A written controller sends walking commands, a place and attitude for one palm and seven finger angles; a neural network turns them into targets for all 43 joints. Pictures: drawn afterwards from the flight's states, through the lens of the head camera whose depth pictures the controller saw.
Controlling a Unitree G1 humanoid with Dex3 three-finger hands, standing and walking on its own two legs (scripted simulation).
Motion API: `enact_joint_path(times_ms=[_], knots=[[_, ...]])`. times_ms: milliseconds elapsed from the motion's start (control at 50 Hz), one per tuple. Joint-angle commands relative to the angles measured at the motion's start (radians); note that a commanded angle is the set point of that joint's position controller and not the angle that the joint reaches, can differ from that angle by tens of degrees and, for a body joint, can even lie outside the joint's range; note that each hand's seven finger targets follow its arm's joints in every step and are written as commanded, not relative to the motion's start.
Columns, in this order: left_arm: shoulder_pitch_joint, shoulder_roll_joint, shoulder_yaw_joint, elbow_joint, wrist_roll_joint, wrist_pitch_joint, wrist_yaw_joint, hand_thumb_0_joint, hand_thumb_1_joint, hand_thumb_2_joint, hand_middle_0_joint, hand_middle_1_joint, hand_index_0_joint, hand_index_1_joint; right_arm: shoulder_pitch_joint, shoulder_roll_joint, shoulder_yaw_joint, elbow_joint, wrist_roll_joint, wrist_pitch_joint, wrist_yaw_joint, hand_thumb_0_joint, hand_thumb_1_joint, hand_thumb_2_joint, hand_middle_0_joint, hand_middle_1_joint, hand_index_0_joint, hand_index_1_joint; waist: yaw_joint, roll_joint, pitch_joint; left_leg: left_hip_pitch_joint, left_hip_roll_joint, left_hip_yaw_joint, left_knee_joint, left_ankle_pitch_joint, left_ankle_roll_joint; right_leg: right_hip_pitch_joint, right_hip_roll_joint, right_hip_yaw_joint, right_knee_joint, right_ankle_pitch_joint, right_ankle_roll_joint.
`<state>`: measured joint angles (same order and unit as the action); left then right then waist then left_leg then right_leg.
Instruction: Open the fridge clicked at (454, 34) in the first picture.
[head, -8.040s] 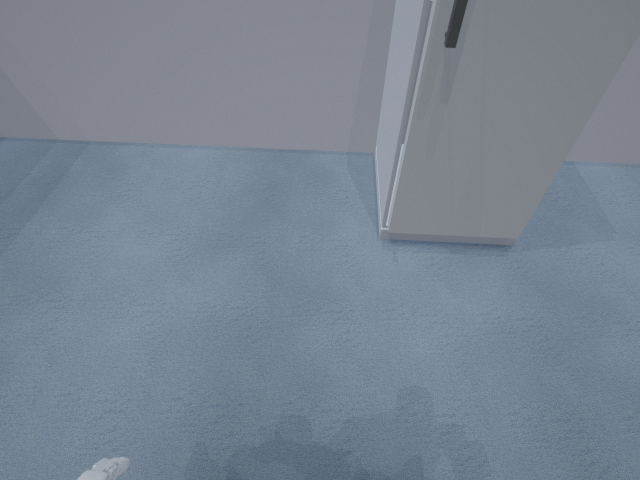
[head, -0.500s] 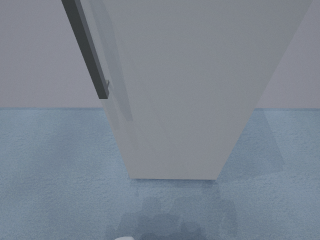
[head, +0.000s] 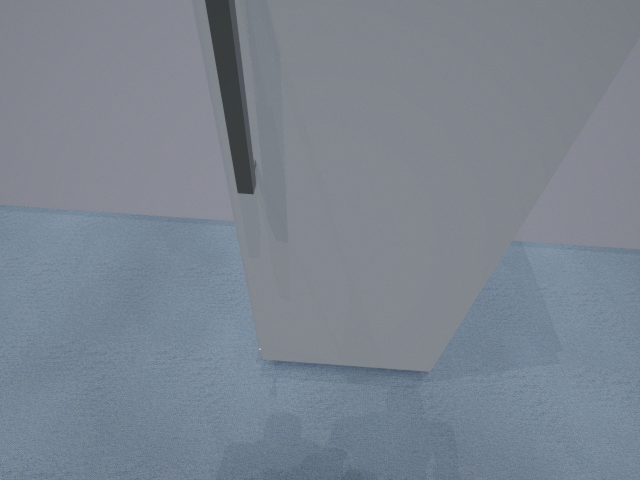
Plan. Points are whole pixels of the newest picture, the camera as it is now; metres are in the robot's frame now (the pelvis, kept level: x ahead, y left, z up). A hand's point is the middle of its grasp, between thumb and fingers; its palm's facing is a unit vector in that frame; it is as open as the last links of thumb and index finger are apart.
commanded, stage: come to a stop and stand still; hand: left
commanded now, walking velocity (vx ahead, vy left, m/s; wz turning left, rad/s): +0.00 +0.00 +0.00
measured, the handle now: (234, 61) +0.52 +0.16 +0.26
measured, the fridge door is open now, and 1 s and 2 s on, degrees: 0 0 0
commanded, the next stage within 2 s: look again from close up in 0.92 s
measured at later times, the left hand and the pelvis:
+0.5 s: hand out of the picture +0.01 +0.18 -0.17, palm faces +0.02 -0.97 -0.23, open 7.3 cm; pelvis -0.01 +0.00 +0.00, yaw +0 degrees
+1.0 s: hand out of the picture +0.01 +0.19 -0.16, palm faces +0.03 -0.97 -0.25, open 7.4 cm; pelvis -0.02 -0.02 +0.00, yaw +1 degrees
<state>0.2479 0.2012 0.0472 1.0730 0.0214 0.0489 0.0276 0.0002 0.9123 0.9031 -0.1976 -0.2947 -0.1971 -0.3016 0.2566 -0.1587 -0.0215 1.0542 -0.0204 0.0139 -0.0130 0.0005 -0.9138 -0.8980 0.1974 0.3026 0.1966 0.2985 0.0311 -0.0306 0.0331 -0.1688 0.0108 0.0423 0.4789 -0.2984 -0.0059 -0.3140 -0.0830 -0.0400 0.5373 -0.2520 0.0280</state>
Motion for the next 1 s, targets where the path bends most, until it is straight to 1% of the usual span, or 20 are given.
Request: enact_joint_path(times_ms=[0, 20, 80, 120, 200, 220, 240, 260, 280, 300, 320, 340, 360, 420, 520, 600, 720, 780, 880, 980], knots=[[0.032, 0.048, -0.01, -0.017, -0.003, -0.037, -0.005, 0.0, 0.9, 0.9, -0.2, -0.3, -0.2, -0.3, -0.003, -0.125, -0.016, -0.036, 0.009, -0.027, -0.023, 0.0, -0.9, -0.9, 0.2, 0.3, 0.2, 0.3, 0.007, 0.155, 0.021, -0.087, 0.145, -0.11, -0.194, 0.174, 0.056, 0.109, 0.004, 0.008, -0.072, 0.096, -0.004], [0.041, 0.058, -0.014, -0.005, -0.004, -0.04, -0.003, 0.0, 0.9, 0.9, -0.2, -0.3, -0.2, -0.3, 0.015, -0.117, -0.014, -0.025, 0.012, -0.029, -0.022, 0.0, -0.9, -0.9, 0.2, 0.3, 0.2, 0.3, 0.001, 0.131, 0.017, -0.082, 0.13, -0.097, -0.178, 0.172, 0.045, 0.131, -0.007, 0.024, -0.102, 0.124, -0.006], [0.039, 0.059, -0.019, 0.019, -0.004, -0.042, -0.001, 0.0, 0.9, 0.9, -0.2, -0.3, -0.2, -0.3, 0.031, -0.11, -0.015, -0.005, 0.014, -0.025, -0.018, 0.0, -0.9, -0.9, 0.2, 0.3, 0.2, 0.3, -0.01, 0.033, 0.066, -0.102, 0.111, -0.093, -0.193, 0.016, 0.026, 0.111, -0.016, 0.052, -0.145, 0.092, -0.008], [0.042, 0.054, -0.022, 0.025, -0.005, -0.044, 0.001, 0.0, 0.9, 0.9, -0.2, -0.3, -0.2, -0.3, 0.051, -0.103, -0.012, 0.008, 0.014, -0.026, -0.017, 0.0, -0.9, -0.9, 0.2, 0.3, 0.2, 0.3, -0.015, 0.027, 0.068, -0.098, 0.107, -0.089, -0.206, -0.005, 0.023, 0.106, -0.018, 0.059, -0.156, 0.08, -0.011], [0.058, 0.046, -0.025, 0.04, -0.007, -0.051, 0.004, 0.0, 0.9, 0.9, -0.2, -0.3, -0.2, -0.3, 0.064, -0.09, -0.007, 0.027, 0.015, -0.033, -0.018, 0.0, -0.9, -0.9, 0.2, 0.3, 0.2, 0.3, -0.016, 0.029, 0.044, -0.068, 0.104, -0.078, -0.196, 0.035, 0.022, 0.116, -0.025, 0.062, -0.165, 0.105, -0.013], [0.153, 0.065, -0.037, 0.067, 0.0, -0.071, 0.049, 0.0, 0.9, 0.9, -0.2, -0.3, -0.2, -0.3, -0.015, -0.132, -0.005, -0.044, 0.018, -0.049, -0.008, 0.0, -0.9, -0.9, 0.2, 0.3, 0.2, 0.3, 0.01, 0.036, 0.051, -0.108, 0.115, -0.013, -0.011, 0.176, 0.002, 0.126, -0.066, 0.081, -0.082, 0.331, -0.035], [0.127, 0.111, -0.034, 0.053, 0.003, -0.095, 0.038, 0.0, 0.9, 0.9, -0.2, -0.3, -0.2, -0.3, 0.005, -0.113, 0.002, -0.068, 0.015, -0.057, -0.004, 0.0, -0.9, -0.9, 0.2, 0.3, 0.2, 0.3, -0.025, 0.072, -0.014, -0.089, 0.058, -0.014, -0.002, 0.265, -0.006, 0.162, -0.087, 0.072, -0.034, 0.61, -0.054], [0.122, 0.105, -0.029, 0.024, -0.003, -0.096, 0.032, 0.0, 0.9, 0.9, -0.2, -0.3, -0.2, -0.3, 0.109, -0.084, -0.001, -0.062, 0.011, -0.064, -0.007, 0.0, -0.9, -0.9, 0.2, 0.3, 0.2, 0.3, -0.047, 0.106, -0.171, -0.035, 0.069, -0.041, -0.03, 0.278, -0.005, 0.23, -0.083, 0.074, 0.033, 0.538, -0.065], [0.098, 0.088, -0.03, 0.012, -0.004, -0.088, 0.028, 0.0, 0.9, 0.9, -0.2, -0.3, -0.2, -0.3, 0.113, -0.096, -0.005, -0.059, 0.01, -0.066, -0.014, 0.0, -0.9, -0.9, 0.2, 0.3, 0.2, 0.3, -0.042, 0.108, -0.2, -0.01, 0.093, -0.059, -0.014, 0.418, 0.003, 0.225, -0.059, 0.047, 0.048, 0.445, -0.058], [0.088, 0.073, -0.032, 0.003, -0.005, -0.081, 0.024, 0.0, 0.9, 0.9, -0.2, -0.3, -0.2, -0.3, 0.098, -0.103, -0.007, -0.064, 0.012, -0.061, -0.02, 0.0, -0.9, -0.9, 0.2, 0.3, 0.2, 0.3, -0.036, 0.088, -0.167, -0.008, 0.104, -0.06, -0.013, 0.419, 0.011, 0.187, -0.04, 0.035, 0.021, 0.32, -0.053], [0.071, 0.067, -0.034, -0.004, -0.005, -0.075, 0.02, 0.0, 0.9, 0.9, -0.2, -0.3, -0.2, -0.3, 0.092, -0.109, -0.008, -0.07, 0.013, -0.055, -0.022, 0.0, -0.9, -0.9, 0.2, 0.3, 0.2, 0.3, -0.039, 0.059, -0.098, -0.041, 0.105, -0.07, -0.034, 0.352, 0.017, 0.153, -0.029, 0.027, -0.005, 0.222, -0.05], [0.052, 0.068, -0.032, -0.009, -0.001, -0.069, 0.016, 0.0, 0.9, 0.9, -0.2, -0.3, -0.2, -0.3, 0.085, -0.114, -0.01, -0.075, 0.01, -0.052, -0.022, 0.0, -0.9, -0.9, 0.2, 0.3, 0.2, 0.3, -0.036, 0.04, -0.029, -0.078, 0.106, -0.077, -0.05, 0.304, 0.022, 0.121, -0.02, 0.026, -0.013, 0.168, -0.048], [0.046, 0.071, -0.03, -0.018, -0.002, -0.066, 0.014, 0.0, 0.9, 0.9, -0.2, -0.3, -0.2, -0.3, 0.073, -0.122, -0.01, -0.083, 0.009, -0.049, -0.021, 0.0, -0.9, -0.9, 0.2, 0.3, 0.2, 0.3, -0.032, 0.045, 0.023, -0.113, 0.1, -0.084, -0.076, 0.211, 0.025, 0.102, -0.02, 0.034, -0.035, 0.113, -0.047], [0.046, 0.086, -0.026, -0.034, -0.003, -0.065, 0.009, 0.0, 0.9, 0.9, -0.2, -0.3, -0.2, -0.3, 0.068, -0.127, -0.013, -0.092, 0.007, -0.042, -0.014, 0.0, -0.9, -0.9, 0.2, 0.3, 0.2, 0.3, -0.032, 0.023, 0.092, -0.163, 0.075, -0.094, -0.122, -0.014, 0.03, 0.063, -0.018, 0.071, -0.094, -0.014, -0.052], [0.042, 0.111, -0.014, -0.062, -0.003, -0.068, 0.006, 0.0, 0.9, 0.9, -0.2, -0.3, -0.2, -0.3, 0.089, -0.134, -0.015, -0.087, 0.003, -0.041, -0.009, 0.0, -0.9, -0.9, 0.2, 0.3, 0.2, 0.3, -0.036, -0.014, 0.079, -0.146, 0.058, -0.082, -0.123, -0.048, 0.031, 0.05, -0.028, 0.095, -0.138, -0.085, -0.055], [0.031, 0.132, -0.007, -0.08, -0.005, -0.071, 0.002, 0.0, 0.9, 0.9, -0.2, -0.3, -0.2, -0.3, 0.094, -0.144, -0.015, -0.081, 0.001, -0.043, -0.008, 0.0, -0.9, -0.9, 0.2, 0.3, 0.2, 0.3, -0.037, 0.001, 0.061, -0.132, 0.058, -0.074, -0.12, -0.033, 0.029, 0.056, -0.035, 0.106, -0.158, -0.096, -0.06], [0.014, 0.154, -0.003, -0.085, -0.006, -0.074, -0.002, 0.0, 0.9, 0.9, -0.2, -0.3, -0.2, -0.3, 0.096, -0.16, -0.014, -0.063, 0.001, -0.045, -0.005, 0.0, -0.9, -0.9, 0.2, 0.3, 0.2, 0.3, -0.038, -0.009, 0.041, -0.117, 0.059, -0.071, -0.119, -0.003, 0.024, 0.068, -0.046, 0.109, -0.177, -0.096, -0.064], [0.008, 0.16, -0.002, -0.082, -0.008, -0.076, -0.003, 0.0, 0.9, 0.9, -0.2, -0.3, -0.2, -0.3, 0.095, -0.172, -0.012, -0.053, 0.001, -0.048, -0.005, 0.0, -0.9, -0.9, 0.2, 0.3, 0.2, 0.3, -0.037, 0.015, 0.031, -0.116, 0.067, -0.076, -0.127, 0.012, 0.021, 0.085, -0.046, 0.104, -0.176, -0.073, -0.065], [0.002, 0.168, -0.004, -0.069, -0.008, -0.074, -0.004, 0.0, 0.9, 0.9, -0.2, -0.3, -0.2, -0.3, 0.086, -0.179, -0.009, -0.035, 0.003, -0.046, -0.004, 0.0, -0.9, -0.9, 0.2, 0.3, 0.2, 0.3, -0.031, 0.009, 0.046, -0.137, 0.071, -0.079, -0.141, -0.004, 0.017, 0.105, -0.048, 0.098, -0.185, -0.072, -0.061], [0.001, 0.166, -0.005, -0.057, -0.009, -0.074, -0.005, 0.0, 0.9, 0.9, -0.2, -0.3, -0.2, -0.3, 0.088, -0.182, -0.007, -0.02, 0.003, -0.047, -0.004, 0.0, -0.9, -0.9, 0.2, 0.3, 0.2, 0.3, -0.031, 0.029, 0.036, -0.132, 0.075, -0.084, -0.153, -0.004, 0.016, 0.116, -0.046, 0.097, -0.187, -0.062, -0.06]])
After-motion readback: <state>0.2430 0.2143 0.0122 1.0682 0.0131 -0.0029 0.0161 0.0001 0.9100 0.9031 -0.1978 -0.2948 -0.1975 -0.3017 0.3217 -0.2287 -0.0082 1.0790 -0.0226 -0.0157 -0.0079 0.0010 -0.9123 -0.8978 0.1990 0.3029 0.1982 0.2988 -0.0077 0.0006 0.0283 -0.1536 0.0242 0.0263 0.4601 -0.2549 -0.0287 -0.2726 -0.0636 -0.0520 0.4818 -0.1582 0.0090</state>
